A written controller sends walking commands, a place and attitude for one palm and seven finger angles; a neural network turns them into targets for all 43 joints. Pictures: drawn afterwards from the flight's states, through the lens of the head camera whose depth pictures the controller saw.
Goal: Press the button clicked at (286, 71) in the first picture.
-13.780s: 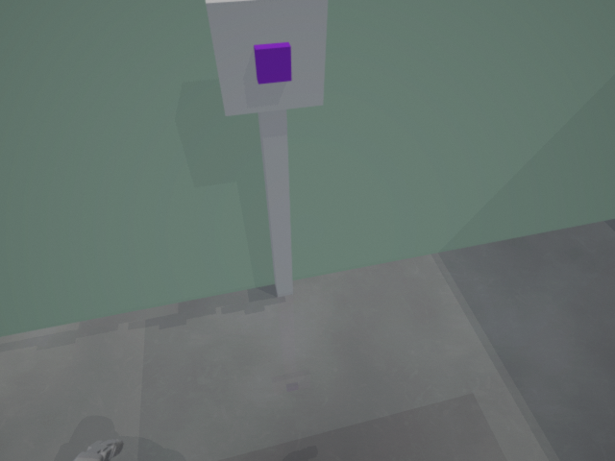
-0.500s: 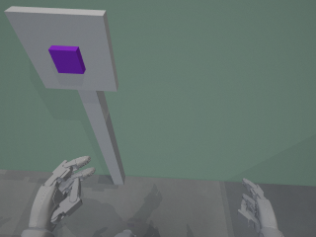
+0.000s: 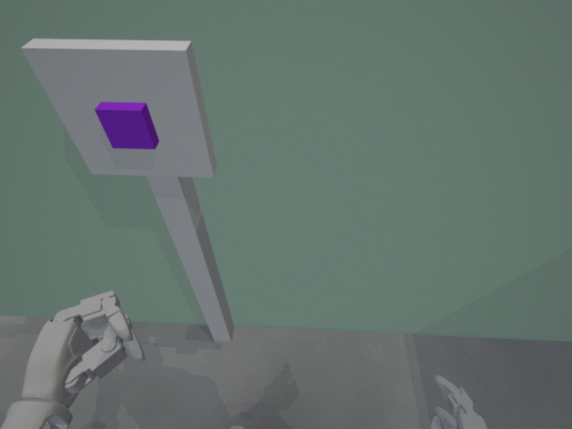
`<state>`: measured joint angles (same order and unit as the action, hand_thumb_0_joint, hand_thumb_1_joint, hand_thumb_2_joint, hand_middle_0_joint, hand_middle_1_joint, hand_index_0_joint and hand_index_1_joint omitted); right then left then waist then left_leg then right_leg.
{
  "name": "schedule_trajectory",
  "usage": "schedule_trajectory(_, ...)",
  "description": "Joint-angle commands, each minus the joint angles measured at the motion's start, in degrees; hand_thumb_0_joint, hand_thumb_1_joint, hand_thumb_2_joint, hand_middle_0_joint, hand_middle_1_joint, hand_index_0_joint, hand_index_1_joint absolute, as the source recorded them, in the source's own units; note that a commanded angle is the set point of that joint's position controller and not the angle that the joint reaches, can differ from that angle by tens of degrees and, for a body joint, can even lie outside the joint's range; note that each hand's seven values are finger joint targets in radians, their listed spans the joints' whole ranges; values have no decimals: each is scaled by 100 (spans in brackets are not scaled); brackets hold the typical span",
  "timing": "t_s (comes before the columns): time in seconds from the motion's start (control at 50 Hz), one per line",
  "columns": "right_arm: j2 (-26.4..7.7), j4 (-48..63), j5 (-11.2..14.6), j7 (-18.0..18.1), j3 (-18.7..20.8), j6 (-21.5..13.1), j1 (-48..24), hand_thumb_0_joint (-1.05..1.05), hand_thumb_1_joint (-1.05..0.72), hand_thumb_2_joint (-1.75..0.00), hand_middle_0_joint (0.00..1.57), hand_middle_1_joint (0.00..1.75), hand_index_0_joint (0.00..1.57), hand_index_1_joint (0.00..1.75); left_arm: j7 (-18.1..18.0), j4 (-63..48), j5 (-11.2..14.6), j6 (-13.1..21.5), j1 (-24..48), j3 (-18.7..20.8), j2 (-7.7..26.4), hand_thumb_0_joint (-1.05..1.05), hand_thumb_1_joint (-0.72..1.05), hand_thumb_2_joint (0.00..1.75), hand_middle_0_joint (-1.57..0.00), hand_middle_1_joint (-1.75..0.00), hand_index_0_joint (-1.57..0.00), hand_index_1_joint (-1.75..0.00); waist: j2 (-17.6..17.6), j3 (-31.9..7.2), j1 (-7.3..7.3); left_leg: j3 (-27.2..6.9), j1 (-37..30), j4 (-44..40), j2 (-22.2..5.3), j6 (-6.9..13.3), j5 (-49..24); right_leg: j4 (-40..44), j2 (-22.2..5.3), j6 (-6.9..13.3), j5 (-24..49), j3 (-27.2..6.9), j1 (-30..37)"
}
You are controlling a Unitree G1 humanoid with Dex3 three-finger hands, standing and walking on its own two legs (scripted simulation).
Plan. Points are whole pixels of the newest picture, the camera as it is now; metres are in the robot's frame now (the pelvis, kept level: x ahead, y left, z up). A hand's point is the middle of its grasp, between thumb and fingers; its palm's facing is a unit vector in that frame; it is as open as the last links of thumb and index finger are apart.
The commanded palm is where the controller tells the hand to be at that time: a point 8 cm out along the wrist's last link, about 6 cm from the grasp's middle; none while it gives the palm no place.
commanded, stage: raise the hand and make a fist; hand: left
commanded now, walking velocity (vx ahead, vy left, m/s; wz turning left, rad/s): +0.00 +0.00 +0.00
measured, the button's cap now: (129, 124) +0.49 +0.25 +0.19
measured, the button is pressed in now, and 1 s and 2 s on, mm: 0 0 0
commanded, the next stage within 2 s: aim a knuckle at the button in 1.16 s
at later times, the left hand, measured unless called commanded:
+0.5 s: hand (79, 311) +0.22 +0.23 +0.14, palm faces +0.01 -1.00 -0.08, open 3.1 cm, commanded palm +0.19 +0.29 +0.15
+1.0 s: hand (82, 286) +0.23 +0.22 +0.17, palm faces +0.01 -1.00 -0.08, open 3.1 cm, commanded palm +0.20 +0.27 +0.19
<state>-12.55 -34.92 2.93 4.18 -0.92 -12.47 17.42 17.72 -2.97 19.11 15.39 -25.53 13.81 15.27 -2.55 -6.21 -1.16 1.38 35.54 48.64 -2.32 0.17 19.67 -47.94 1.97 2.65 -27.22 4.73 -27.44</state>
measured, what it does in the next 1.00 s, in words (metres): stands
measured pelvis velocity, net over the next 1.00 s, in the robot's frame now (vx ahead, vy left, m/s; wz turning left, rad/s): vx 0.00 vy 0.00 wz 0.02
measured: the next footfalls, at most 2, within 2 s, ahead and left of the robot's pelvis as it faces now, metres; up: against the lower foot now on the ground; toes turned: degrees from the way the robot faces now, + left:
none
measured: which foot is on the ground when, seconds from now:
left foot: down 0.00-1.00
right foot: down 0.00-1.00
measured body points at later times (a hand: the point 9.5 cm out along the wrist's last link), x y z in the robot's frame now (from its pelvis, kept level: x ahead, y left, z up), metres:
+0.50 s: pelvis +0.01 +0.03 +0.02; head -0.01 +0.02 +0.47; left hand +0.21 +0.28 +0.14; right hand +0.22 -0.18 -0.03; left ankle +0.05 +0.12 -0.70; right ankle -0.03 -0.08 -0.70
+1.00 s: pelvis +0.00 +0.00 +0.03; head -0.03 -0.01 +0.48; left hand +0.22 +0.27 +0.18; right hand +0.20 -0.22 -0.03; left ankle +0.05 +0.12 -0.70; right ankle -0.03 -0.09 -0.70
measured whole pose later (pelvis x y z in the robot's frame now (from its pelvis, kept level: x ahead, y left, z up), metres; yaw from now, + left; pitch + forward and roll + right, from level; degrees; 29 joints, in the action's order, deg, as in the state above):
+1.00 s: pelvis +0.00 +0.00 +0.03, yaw +1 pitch -2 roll -1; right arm -15.4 -34.4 4.3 4.9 -4.0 -14.1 13.2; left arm 17.0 -11.4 19.3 -6.3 -13.2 16.0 19.3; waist -3.0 -3.0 1.5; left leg 1.3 17.7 33.4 -0.8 0.7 13.5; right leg -31.9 1.3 2.2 -20.5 4.8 -9.3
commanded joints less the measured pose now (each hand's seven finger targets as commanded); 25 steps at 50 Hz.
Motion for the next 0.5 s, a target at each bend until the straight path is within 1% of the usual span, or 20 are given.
schedule_trajectory(0.0,-782,1006,-3,49,364,-507,-864,0,-90,-90,20,30,20,30,-51,-1241,92,414,98,433,741,0,90,90,-130,-150,-130,-150,506,-504,166,-332,-1035,-618,141,220,-914,1173,-273,-473,1620,-526,-36)
schedule_trajectory(0.04,-807,1000,8,40,362,-574,-805,0,-90,-90,20,30,20,30,-59,-1567,50,453,193,389,786,0,90,90,-130,-150,-130,-150,67,-674,165,-290,-1357,-731,144,233,-1051,1131,-217,-373,1671,-373,-48)
schedule_trajectory(0.08,-809,996,15,38,351,-624,-789,0,-90,-90,20,30,20,30,-119,-1753,21,431,291,377,815,0,90,90,-130,-150,-130,-150,69,-686,145,-314,-1520,-847,127,237,-1070,1131,-166,-305,1561,-226,-69)
schedule_trajectory(0.1,-812,957,10,43,346,-630,-830,0,-90,-90,20,30,20,30,-157,-1724,30,379,301,421,849,0,90,90,-130,-150,-130,-150,86,-612,164,-330,-1514,-878,119,237,-1042,1179,-153,-291,1525,-233,-18)
schedule_trajectory(0.12,-819,964,28,41,338,-644,-812,0,-90,-90,20,30,20,30,-181,-1845,21,373,334,391,823,0,90,90,-130,-150,-130,-150,-28,-671,146,-333,-1661,-927,116,233,-1103,1170,-144,-274,1572,-187,-16)
schedule_trajectory(0.14,-811,973,27,34,327,-653,-832,0,-90,-90,20,30,20,30,-215,-1925,-2,339,354,376,821,0,90,90,-130,-150,-130,-150,-186,-621,168,-338,-1729,-980,105,217,-1121,1168,-134,-248,1572,-140,-18)
schedule_trajectory(0.18,-823,993,28,21,294,-658,-833,0,-90,-90,20,30,20,30,-277,-2024,-51,232,443,340,831,0,90,90,-130,-150,-130,-150,-210,-603,173,-402,-1830,-1097,87,198,-1117,1172,-118,-217,1519,-64,28)
schedule_trajectory(0.2,-826,994,21,15,279,-641,-855,0,-90,-90,20,30,20,30,-285,-2020,-61,139,507,335,842,0,90,90,-130,-150,-130,-150,-165,-558,182,-423,-1858,-1126,83,205,-1160,1209,-106,-205,1572,-58,103)
schedule_trajectory(0.24,-833,1027,43,16,253,-611,-864,0,-90,-90,20,30,20,30,-266,-2011,-52,-55,570,325,845,0,90,90,-130,-150,-130,-150,-216,-503,184,-414,-1962,-1228,75,187,-1124,1301,-104,-213,1579,-39,131)
schedule_trajectory(0.28,-840,1077,51,27,209,-582,-895,0,-90,-90,20,30,20,30,-248,-2080,-52,-246,713,302,864,0,90,90,-130,-150,-130,-150,-166,-436,194,-458,-2033,-1324,64,178,-1107,1364,-94,-209,1575,-9,189)
schedule_trajectory(0.3,-850,1067,40,31,188,-557,-917,0,-90,-90,20,30,20,30,-241,-2025,-37,-367,805,350,903,0,90,90,-130,-150,-130,-150,-85,-393,211,-473,-2008,-1365,73,186,-1064,1427,-88,-198,1559,-14,285)
schedule_trajectory(0.32,-851,1101,60,35,169,-537,-919,0,-90,-90,20,30,20,30,-224,-2048,-41,-452,871,317,885,0,90,90,-130,-150,-130,-150,-28,-359,201,-472,-2079,-1418,66,178,-1081,1452,-79,-204,1569,3,290)
schedule_trajectory(0.36,-851,1135,64,48,119,-505,-956,0,-90,-90,20,30,20,30,-204,-2124,-39,-645,1094,338,955,0,90,90,-130,-150,-130,-150,-230,-298,227,-496,-2184,-1515,65,163,-1036,1532,-78,-195,1520,10,319)
schedule_trajectory(0.38,-848,1148,56,50,88,-497,-961,0,-90,-90,20,30,20,30,-201,-2187,-49,-714,1206,336,980,0,90,90,-130,-150,-130,-150,-208,-301,224,-534,-2245,-1564,57,155,-1044,1551,-80,-186,1505,31,366)
schedule_trajectory(0.4,-858,1129,43,57,73,-488,-991,0,-90,-90,20,30,20,30,-208,-2168,-38,-786,1287,397,1041,0,90,90,-130,-150,-130,-150,-92,-325,242,-538,-2252,-1581,64,172,-1098,1598,-68,-173,1563,16,470)
schedule_trajectory(0.42,-845,1142,53,55,58,-478,-999,0,-90,-90,20,30,20,30,-195,-2166,-34,-860,1319,416,1032,0,90,90,-130,-150,-130,-150,-161,-337,256,-520,-2335,-1619,61,161,-1129,1629,-71,-176,1586,20,485)
schedule_trajectory(0.46,-843,1142,61,63,24,-463,-1031,0,-90,-90,20,30,20,30,-172,-2268,-16,-965,1568,437,1092,0,90,90,-130,-150,-130,-150,-194,-361,241,-532,-2455,-1678,68,155,-1126,1701,-74,-178,1578,27,542)
schedule_trajectory(0.48,-839,1143,60,70,1,-462,-1062,0,-90,-90,20,30,20,30,-166,-2258,-24,-1018,1646,461,1142,0,90,90,-130,-150,-130,-150,-217,-314,260,-552,-2468,-1724,69,153,-1107,1735,-74,-169,1548,29,566)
